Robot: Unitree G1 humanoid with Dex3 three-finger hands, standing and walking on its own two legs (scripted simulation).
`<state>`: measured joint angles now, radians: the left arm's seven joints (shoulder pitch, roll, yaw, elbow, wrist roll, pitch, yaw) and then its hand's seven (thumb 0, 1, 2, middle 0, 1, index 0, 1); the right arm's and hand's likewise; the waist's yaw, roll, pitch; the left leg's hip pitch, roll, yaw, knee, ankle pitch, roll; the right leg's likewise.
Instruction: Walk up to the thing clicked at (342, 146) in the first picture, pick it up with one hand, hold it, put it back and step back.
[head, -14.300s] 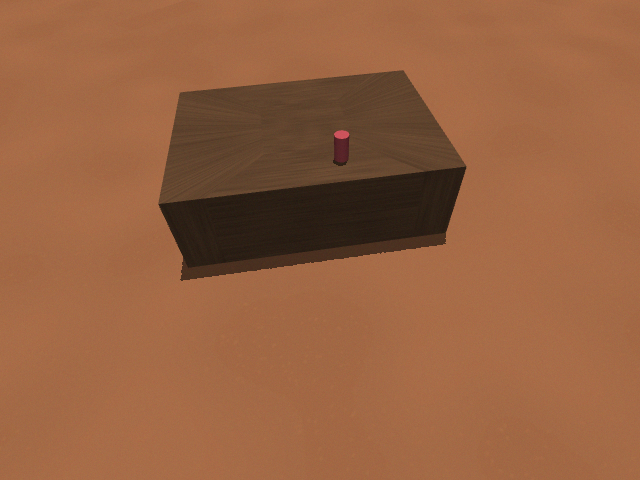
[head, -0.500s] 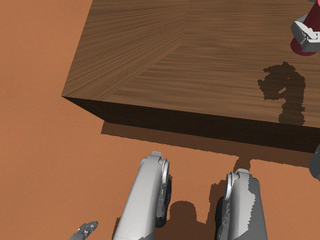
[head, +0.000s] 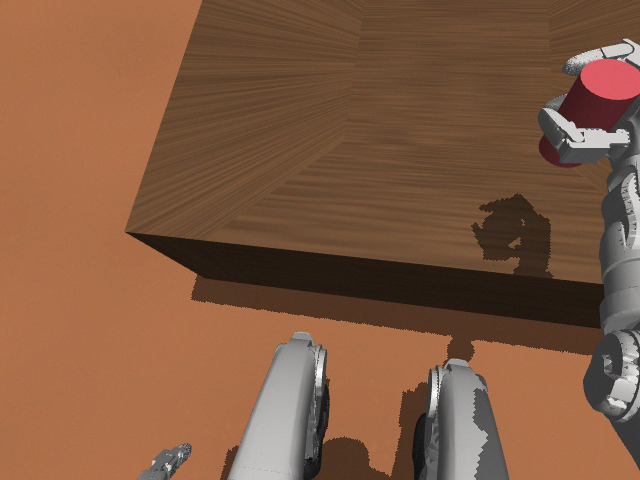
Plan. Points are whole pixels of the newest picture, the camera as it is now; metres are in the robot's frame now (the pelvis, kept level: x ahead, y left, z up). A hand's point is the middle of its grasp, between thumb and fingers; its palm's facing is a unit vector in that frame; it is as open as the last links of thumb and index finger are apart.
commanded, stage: lift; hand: right
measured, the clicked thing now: (584, 117) +0.53 -0.20 +0.03
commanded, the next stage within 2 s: hold in 1.40 s
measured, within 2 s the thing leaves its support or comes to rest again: neither
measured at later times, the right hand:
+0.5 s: hand out of the picture +0.44 -0.19 +0.14, palm faces +0.11 +0.99 +0.00, open 7.8 cm
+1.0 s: hand out of the picture +0.40 -0.18 +0.20, palm faces +0.09 +1.00 +0.00, open 7.8 cm
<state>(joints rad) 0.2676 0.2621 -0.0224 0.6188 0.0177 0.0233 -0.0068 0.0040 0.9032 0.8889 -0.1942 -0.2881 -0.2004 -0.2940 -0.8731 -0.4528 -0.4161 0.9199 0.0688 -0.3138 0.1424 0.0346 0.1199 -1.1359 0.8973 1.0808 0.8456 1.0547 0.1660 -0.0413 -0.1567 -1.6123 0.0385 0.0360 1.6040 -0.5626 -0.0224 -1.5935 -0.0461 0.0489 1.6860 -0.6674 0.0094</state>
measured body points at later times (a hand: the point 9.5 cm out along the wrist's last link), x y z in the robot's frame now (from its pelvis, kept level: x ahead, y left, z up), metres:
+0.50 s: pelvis +0.02 +0.00 +0.10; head +0.13 -0.02 +0.54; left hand +0.13 +0.26 -0.01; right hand +0.43 -0.24 +0.15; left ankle +0.08 +0.14 -0.52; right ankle +0.04 -0.12 -0.52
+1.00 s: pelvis +0.04 +0.00 +0.15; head +0.11 -0.02 +0.60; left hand +0.15 +0.25 +0.04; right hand +0.39 -0.24 +0.20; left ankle +0.08 +0.14 -0.52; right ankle +0.04 -0.12 -0.52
